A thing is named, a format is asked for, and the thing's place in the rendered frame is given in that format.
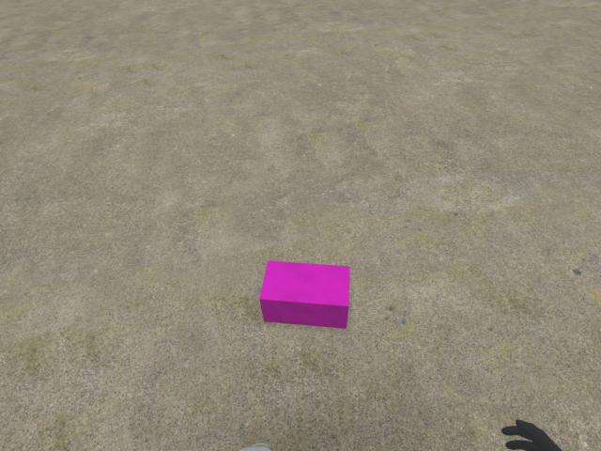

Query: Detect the carton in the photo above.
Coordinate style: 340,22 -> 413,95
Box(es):
259,261 -> 350,329

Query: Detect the robot right hand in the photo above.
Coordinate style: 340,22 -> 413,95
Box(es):
501,419 -> 562,451

